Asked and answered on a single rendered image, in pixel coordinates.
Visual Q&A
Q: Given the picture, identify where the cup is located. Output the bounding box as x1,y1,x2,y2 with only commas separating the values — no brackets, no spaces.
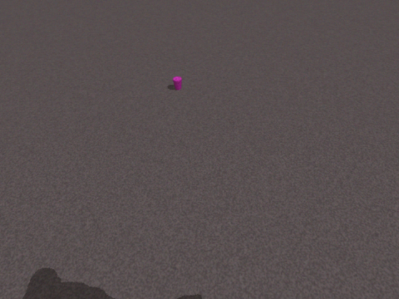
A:
173,76,182,90

